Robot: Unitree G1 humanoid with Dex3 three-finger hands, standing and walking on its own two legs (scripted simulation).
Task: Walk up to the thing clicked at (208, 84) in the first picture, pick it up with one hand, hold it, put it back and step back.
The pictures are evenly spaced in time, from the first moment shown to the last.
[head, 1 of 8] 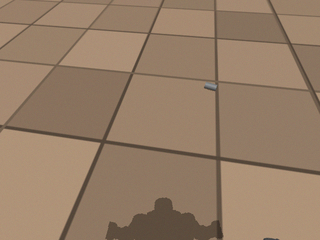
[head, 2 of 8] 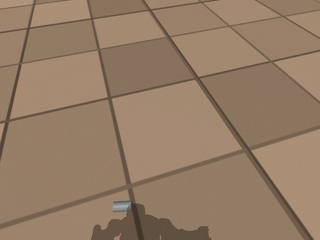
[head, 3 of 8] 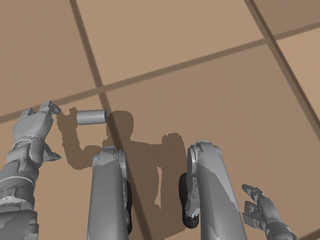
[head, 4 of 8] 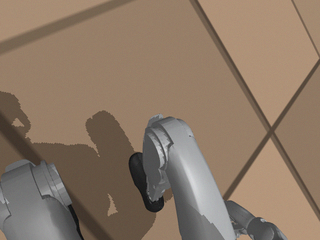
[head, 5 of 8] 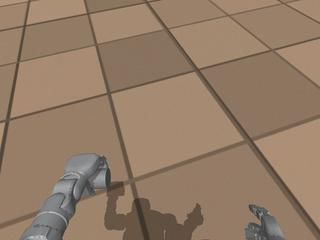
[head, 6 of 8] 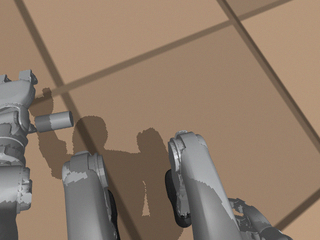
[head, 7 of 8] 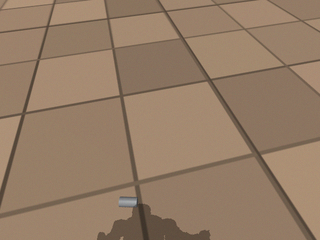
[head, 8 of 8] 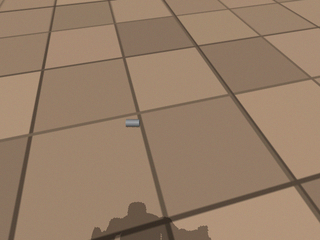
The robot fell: no
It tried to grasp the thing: yes
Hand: left
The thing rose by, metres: 0.68
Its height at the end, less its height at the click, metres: +0.00
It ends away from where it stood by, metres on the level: 0.00
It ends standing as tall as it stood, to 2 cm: yes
